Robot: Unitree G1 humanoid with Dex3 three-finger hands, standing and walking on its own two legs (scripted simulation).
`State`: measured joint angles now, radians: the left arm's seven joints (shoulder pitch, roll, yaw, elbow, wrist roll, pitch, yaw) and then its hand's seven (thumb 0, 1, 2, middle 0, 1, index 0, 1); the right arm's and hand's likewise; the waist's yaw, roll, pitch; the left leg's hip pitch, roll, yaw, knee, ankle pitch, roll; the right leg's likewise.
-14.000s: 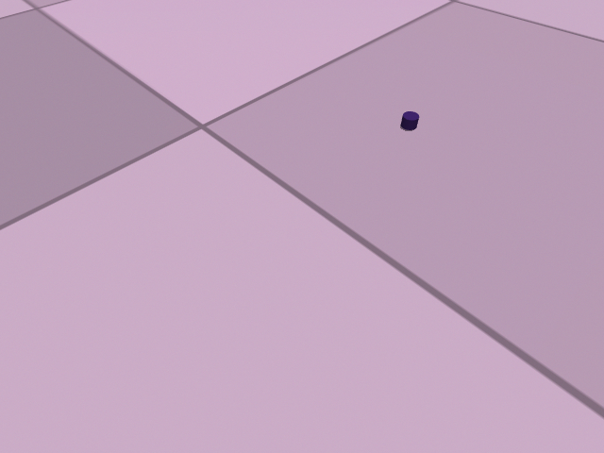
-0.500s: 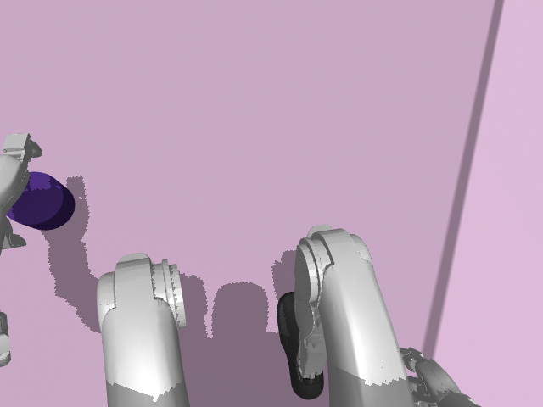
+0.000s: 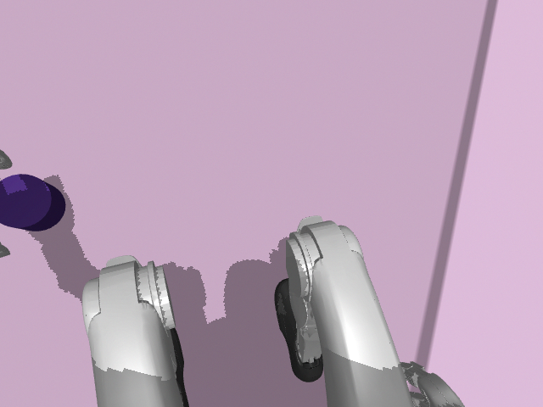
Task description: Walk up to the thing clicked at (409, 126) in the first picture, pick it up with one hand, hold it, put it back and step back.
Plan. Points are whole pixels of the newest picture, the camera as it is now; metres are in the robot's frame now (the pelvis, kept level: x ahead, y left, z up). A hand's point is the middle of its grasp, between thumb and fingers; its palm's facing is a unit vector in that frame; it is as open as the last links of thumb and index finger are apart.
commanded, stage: approach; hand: left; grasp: from above
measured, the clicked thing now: (29, 203) +0.45 +0.33 -0.30
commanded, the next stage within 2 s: rest palm in 0.28 s
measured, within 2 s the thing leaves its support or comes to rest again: neither
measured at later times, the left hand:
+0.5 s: hand out of the picture +0.47 +0.34 -0.16, palm faces -0.41 -0.05 -0.91, open 13.7 cm
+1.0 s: hand (18, 200) +0.44 +0.32 -0.23, palm faces -0.40 -0.08 -0.91, open 14.1 cm
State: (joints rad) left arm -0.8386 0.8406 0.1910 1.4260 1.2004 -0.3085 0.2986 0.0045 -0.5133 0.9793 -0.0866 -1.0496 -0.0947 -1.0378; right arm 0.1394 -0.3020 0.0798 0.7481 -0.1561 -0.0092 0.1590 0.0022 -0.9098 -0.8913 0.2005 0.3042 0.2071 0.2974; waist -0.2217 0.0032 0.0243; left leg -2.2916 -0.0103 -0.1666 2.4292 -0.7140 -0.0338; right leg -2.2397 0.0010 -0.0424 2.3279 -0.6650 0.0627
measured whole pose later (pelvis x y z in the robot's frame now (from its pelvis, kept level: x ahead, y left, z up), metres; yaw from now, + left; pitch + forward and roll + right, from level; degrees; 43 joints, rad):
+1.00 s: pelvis +0.00 +0.01 -0.03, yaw -3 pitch +29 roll -11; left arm -0.96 0.95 0.18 1.68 1.41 -0.34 0.64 0.00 -0.50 1.00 -0.08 -1.00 -0.08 -1.00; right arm 0.09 -0.31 0.16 0.77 -0.28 -0.09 0.18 0.00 -0.89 -0.89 0.20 0.30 0.21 0.30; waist -0.31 -0.10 0.05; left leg -2.36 -0.01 -0.21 2.55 -0.71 -0.03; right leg -2.28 0.03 -0.07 2.40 -0.64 0.07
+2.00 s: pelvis +0.00 +0.02 -0.04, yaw -6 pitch +26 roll -14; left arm -0.96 1.01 0.20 1.77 1.34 -0.28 0.65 0.00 -0.31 0.87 -0.19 -1.03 -0.22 -1.00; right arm 0.05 -0.34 0.23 0.73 -0.30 -0.23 0.28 0.00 -0.90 -0.89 0.20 0.30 0.21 0.30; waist -0.34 -0.12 0.13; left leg -2.35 -0.02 -0.25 2.61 -0.74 -0.01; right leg -2.26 0.04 -0.10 2.42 -0.65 0.08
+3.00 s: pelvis +0.00 +0.02 -0.04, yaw -6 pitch +26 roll -14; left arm -0.96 1.00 0.15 1.77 1.33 -0.32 0.68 0.00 -0.16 0.71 -0.38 -0.90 -0.51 -0.85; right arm 0.04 -0.36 0.25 0.73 -0.30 -0.25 0.29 0.00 -0.90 -0.89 0.20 0.30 0.21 0.30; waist -0.32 -0.12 0.14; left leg -2.34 -0.01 -0.26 2.61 -0.74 -0.01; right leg -2.23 0.04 -0.11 2.41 -0.65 0.08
